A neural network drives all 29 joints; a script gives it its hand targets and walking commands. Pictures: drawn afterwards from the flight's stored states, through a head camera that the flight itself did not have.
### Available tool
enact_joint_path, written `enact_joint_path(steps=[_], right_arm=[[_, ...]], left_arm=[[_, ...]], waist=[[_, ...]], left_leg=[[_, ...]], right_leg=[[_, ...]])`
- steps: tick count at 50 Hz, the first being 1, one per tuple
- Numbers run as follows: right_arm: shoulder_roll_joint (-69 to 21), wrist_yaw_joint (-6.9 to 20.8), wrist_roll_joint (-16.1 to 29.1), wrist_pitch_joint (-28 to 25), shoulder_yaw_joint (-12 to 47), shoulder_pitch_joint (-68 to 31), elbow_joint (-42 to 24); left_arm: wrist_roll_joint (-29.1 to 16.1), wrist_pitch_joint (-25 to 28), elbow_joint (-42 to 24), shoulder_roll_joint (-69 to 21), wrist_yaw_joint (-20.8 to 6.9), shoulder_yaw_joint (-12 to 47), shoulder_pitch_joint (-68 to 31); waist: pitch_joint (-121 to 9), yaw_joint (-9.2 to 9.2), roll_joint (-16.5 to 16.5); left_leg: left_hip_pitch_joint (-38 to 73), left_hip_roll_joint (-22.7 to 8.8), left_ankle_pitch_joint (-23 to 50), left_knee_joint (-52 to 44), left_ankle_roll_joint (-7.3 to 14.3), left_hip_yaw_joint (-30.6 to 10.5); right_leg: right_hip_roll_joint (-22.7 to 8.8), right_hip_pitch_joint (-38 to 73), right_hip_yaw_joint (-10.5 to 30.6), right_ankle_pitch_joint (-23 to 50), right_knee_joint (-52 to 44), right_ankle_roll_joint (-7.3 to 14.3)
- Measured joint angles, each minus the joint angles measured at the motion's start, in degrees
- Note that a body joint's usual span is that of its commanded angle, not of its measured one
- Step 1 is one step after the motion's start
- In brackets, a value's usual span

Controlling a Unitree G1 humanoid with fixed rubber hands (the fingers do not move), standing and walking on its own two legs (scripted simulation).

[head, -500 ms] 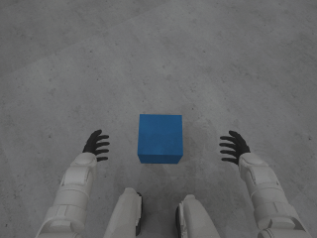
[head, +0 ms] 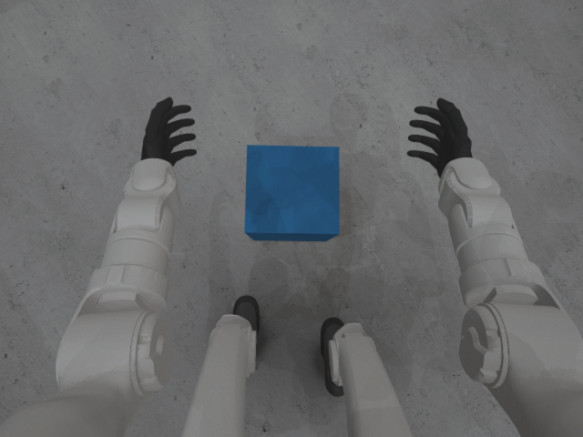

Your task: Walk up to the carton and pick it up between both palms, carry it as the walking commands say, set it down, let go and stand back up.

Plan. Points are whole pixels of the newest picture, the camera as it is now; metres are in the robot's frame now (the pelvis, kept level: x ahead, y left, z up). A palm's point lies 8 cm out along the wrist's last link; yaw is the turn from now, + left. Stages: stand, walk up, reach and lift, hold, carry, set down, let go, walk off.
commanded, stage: reach and lift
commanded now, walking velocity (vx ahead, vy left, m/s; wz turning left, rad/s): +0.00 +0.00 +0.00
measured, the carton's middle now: (291, 199) +0.49 +0.01 -0.54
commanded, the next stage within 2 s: none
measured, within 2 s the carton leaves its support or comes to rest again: neither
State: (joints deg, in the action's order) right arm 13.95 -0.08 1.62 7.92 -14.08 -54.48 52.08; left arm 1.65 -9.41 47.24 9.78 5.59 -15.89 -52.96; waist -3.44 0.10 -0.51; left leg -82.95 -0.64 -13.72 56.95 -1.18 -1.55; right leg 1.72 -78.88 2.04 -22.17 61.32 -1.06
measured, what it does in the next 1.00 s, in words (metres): lowers itself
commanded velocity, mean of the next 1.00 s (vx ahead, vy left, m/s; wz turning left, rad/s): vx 0.00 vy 0.00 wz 0.00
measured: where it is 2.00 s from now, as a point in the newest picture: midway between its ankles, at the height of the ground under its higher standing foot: (289, 358)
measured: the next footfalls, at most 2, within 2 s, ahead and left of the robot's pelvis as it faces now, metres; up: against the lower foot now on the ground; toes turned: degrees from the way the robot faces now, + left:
none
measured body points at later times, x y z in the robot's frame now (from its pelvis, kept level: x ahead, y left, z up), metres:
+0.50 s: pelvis -0.01 +0.00 -0.04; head +0.31 +0.00 +0.28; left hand +0.52 +0.19 -0.16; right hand +0.53 -0.19 -0.16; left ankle +0.09 +0.13 -0.63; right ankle +0.04 -0.13 -0.63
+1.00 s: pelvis -0.03 +0.00 -0.18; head +0.32 +0.00 +0.10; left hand +0.52 +0.19 -0.32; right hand +0.53 -0.19 -0.32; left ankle +0.09 +0.13 -0.63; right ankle +0.04 -0.13 -0.63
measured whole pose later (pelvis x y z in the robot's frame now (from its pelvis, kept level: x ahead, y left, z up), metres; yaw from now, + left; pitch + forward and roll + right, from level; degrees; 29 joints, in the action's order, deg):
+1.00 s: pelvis -0.03 +0.00 -0.18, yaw -2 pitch +51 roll -1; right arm 18.4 -3.7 4.6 8.2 -11.3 -74.2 54.4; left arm -3.2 -8.1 52.1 15.2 6.6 -17.5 -72.2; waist -0.3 -1.4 0.2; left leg -124.7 1.1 -23.9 97.9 -2.4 -3.1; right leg 4.0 -119.9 2.4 -33.4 102.7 -2.3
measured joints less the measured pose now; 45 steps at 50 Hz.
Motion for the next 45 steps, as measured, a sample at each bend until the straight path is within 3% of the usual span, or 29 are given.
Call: enact_joint_path(steps=[9, 18, 26, 45], right_arm=[[0.08, -0.29, -2.27, -1.46, -2.33, -8.48, 0.75], [-0.66, 0.42, -5.23, -1.84, -4.75, -10.29, -0.83], [-0.64, -0.02, -6.22, -1.62, -5.57, -12.26, 1.67], [3.89, -3.07, 2.04, 0.41, 1.55, -17.27, 0.20]], left_arm=[[1.47, 2.22, 2.24, 0.70, -1.09, -3.98, -8.32], [3.71, 2.61, -0.24, -0.31, -2.47, -7.14, -9.63], [4.66, 3.07, 3.35, -0.42, -2.49, -9.20, -12.25], [-3.65, 1.10, 2.44, 4.45, 0.80, -2.35, -16.94]], waist=[[-0.47, -0.48, 0.22], [-1.38, -0.72, 0.52], [-2.98, -1.03, 0.37], [1.56, -1.35, 0.73]], left_leg=[[-5.74, -0.09, 0.69, -0.22, -0.07, -0.15], [-9.60, 0.08, 1.07, -0.03, -0.15, -0.41], [-17.43, 0.26, -1.67, 8.32, -0.28, -0.44], [-38.10, 1.58, -9.26, 35.83, -1.05, -1.58]], right_leg=[[0.48, -5.95, 0.43, 0.97, -0.28, -0.15], [0.73, -9.95, 0.75, 1.47, -0.10, -0.26], [1.13, -17.77, 0.98, -1.33, 8.33, -0.49], [1.97, -37.51, 0.27, -10.13, 36.08, -1.01]])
